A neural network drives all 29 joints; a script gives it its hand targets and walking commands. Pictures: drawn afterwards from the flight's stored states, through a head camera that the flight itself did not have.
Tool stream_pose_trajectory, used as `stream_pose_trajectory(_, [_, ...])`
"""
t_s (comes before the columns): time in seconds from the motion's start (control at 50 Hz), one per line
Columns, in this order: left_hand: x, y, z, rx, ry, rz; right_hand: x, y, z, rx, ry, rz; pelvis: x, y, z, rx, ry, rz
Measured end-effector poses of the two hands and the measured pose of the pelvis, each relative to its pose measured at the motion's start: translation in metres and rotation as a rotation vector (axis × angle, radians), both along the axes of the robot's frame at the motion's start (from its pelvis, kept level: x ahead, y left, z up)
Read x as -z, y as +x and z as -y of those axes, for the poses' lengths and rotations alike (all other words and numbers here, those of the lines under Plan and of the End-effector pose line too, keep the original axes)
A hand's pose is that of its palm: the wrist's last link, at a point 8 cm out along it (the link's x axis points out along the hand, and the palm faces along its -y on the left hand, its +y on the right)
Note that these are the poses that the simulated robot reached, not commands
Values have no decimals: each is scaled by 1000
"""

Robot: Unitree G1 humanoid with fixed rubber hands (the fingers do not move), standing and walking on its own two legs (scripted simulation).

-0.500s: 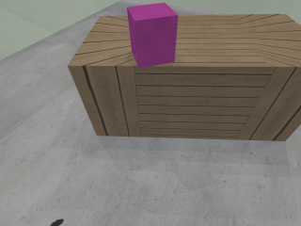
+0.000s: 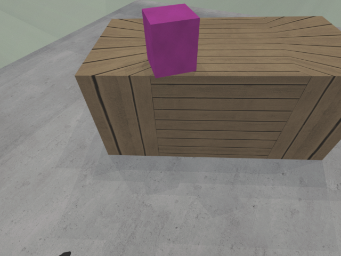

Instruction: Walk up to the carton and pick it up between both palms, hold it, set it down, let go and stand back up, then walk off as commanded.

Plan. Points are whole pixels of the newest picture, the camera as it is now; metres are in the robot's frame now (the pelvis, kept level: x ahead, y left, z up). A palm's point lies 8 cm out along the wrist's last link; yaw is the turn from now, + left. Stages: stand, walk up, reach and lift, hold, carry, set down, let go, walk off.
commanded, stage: stand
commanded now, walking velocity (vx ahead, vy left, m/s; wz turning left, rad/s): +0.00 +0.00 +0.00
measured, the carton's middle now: (170, 41) +1.03 +0.07 +0.03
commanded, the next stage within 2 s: none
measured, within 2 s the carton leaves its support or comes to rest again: neither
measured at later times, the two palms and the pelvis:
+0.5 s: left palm out of the picture +0.10 +0.32 -0.11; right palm out of the picture +0.09 -0.32 -0.10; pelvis +0.00 +0.00 +0.00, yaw +0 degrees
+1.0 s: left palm out of the picture +0.10 +0.32 -0.11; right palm out of the picture +0.08 -0.31 -0.10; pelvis +0.00 +0.01 +0.00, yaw -1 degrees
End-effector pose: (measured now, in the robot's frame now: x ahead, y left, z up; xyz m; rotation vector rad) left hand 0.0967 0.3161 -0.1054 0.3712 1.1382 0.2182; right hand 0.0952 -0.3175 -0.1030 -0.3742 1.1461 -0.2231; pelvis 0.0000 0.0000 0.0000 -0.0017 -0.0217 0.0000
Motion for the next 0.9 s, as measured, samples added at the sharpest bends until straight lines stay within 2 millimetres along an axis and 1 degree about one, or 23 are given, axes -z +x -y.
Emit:
stream_pose_trajectory(0.34, [0,4,0,7,-3,1,-1,-1,-1,9,-3,3,0,3,-2,6,0,2])
stream_pose_trajectory(0.9, [1,0,-3,12,-3,-8,-1,-9,-4,19,-3,-1,0,2,-6,13,0,8])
